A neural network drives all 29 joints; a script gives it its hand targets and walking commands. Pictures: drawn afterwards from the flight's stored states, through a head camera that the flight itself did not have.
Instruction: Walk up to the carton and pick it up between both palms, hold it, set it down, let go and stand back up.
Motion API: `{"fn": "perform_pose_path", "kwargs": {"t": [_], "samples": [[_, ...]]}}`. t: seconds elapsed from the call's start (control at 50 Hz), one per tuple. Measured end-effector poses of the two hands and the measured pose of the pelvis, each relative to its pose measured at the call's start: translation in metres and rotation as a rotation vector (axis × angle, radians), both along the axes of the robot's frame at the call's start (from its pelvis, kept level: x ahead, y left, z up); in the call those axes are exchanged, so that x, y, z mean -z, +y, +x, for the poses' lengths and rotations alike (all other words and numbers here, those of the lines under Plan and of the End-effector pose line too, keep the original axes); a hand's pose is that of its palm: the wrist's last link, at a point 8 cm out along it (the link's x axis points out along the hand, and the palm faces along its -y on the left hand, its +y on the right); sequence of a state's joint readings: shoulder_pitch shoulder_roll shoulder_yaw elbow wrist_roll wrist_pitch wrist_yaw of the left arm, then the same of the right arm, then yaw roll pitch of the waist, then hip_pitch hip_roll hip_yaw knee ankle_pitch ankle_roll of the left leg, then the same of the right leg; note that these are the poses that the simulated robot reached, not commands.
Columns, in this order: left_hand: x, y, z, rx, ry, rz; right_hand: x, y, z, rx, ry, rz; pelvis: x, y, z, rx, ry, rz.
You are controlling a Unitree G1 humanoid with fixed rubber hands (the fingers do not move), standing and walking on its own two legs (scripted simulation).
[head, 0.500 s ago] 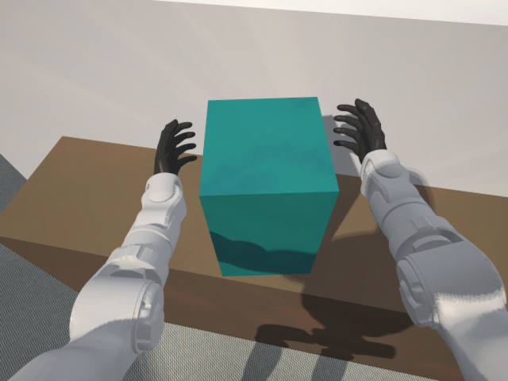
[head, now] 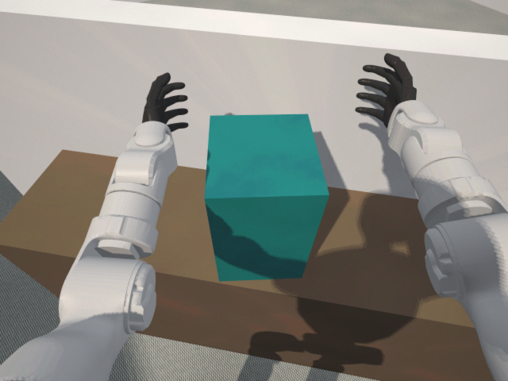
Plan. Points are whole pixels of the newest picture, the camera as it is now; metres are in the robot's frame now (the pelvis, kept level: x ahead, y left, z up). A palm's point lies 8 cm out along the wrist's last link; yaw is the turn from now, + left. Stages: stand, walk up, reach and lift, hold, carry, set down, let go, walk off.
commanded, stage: set down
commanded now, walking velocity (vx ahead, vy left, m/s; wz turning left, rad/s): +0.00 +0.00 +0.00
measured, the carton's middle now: (260, 204) +0.43 +0.05 +0.00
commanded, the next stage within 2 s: none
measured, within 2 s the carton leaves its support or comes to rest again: neither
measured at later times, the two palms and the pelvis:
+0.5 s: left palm (154, 160) +0.40 +0.22 +0.14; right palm (382, 142) +0.46 -0.13 +0.15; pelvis +0.02 +0.00 +0.01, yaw +1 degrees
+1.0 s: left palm (159, 202) +0.35 +0.20 +0.10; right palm (395, 196) +0.40 -0.16 +0.10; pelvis +0.01 +0.00 +0.01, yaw +1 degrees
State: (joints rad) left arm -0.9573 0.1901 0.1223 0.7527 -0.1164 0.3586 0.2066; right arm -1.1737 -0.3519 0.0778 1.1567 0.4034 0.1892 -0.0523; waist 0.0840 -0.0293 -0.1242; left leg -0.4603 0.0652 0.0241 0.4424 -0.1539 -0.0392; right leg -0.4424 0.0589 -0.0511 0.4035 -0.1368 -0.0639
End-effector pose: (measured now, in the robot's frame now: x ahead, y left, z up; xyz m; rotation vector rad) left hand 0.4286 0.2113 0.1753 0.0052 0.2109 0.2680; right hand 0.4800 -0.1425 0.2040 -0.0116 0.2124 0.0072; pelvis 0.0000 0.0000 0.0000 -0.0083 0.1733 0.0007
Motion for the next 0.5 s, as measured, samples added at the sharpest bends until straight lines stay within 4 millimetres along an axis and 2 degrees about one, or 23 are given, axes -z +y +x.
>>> {"fn": "perform_pose_path", "kwargs": {"t": [0.12, 0.22, 0.38, 0.5], "samples": [[-0.015, 0.005, -0.001, -0.009, 0.004, 0.011, -0.006, 0.014, 0.002, -0.042, 0.019, 0.038, -0.002, 0.001, 0.001, -0.002, -0.006, 0.003], [-0.016, 0.008, -0.003, -0.004, 0.024, 0.009, 0.002, 0.024, 0.002, -0.05, 0.044, 0.033, -0.003, 0.001, 0.004, -0.01, -0.027, 0.002], [0.013, 0.008, -0.013, 0.017, 0.056, -0.018, 0.03, 0.02, -0.005, -0.025, 0.078, 0.022, -0.005, 0.001, 0.01, -0.023, -0.075, -0.002], [0.04, 0.005, -0.032, 0.019, 0.053, -0.042, 0.051, 0.009, -0.019, -0.017, 0.044, 0.002, -0.006, 0.001, 0.015, -0.025, -0.105, -0.005]]}}
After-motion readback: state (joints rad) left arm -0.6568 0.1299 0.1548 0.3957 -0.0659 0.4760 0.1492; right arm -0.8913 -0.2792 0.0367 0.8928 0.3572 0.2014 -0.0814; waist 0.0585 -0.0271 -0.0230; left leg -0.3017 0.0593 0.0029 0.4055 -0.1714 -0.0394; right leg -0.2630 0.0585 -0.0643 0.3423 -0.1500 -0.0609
